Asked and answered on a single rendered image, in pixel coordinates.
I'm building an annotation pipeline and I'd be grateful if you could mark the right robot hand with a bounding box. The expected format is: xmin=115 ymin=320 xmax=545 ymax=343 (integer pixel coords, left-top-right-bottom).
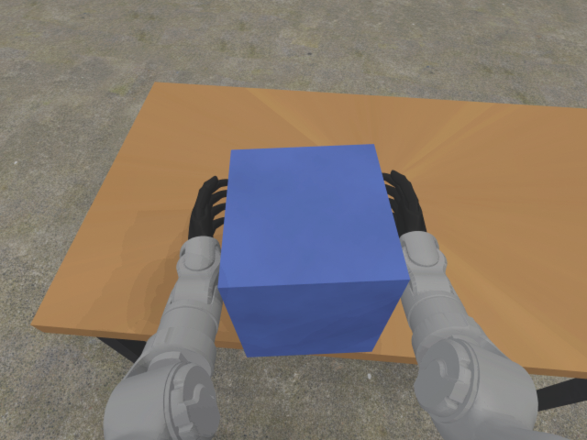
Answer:
xmin=382 ymin=170 xmax=426 ymax=238

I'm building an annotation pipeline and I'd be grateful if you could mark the table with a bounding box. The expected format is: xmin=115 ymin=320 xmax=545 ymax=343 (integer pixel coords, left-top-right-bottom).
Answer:
xmin=30 ymin=82 xmax=587 ymax=412

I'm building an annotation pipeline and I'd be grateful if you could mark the carton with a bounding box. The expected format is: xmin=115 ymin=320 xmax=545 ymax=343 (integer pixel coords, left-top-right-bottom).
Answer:
xmin=217 ymin=144 xmax=410 ymax=358

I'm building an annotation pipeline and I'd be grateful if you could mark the right robot upper arm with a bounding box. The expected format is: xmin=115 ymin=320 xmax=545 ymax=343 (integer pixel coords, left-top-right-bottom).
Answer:
xmin=414 ymin=338 xmax=570 ymax=440

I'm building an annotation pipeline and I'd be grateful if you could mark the left robot hand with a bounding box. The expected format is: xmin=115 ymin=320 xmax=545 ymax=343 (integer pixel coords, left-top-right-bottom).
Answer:
xmin=188 ymin=176 xmax=228 ymax=240

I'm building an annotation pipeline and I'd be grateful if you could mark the robot left forearm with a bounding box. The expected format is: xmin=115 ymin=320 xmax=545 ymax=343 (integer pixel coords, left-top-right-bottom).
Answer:
xmin=104 ymin=236 xmax=223 ymax=437

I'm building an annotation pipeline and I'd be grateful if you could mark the left robot upper arm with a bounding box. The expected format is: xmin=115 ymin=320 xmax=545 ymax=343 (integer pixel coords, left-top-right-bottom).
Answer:
xmin=104 ymin=361 xmax=220 ymax=440

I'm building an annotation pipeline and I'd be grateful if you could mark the robot right forearm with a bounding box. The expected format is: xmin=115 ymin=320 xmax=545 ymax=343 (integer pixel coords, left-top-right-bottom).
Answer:
xmin=399 ymin=231 xmax=538 ymax=410

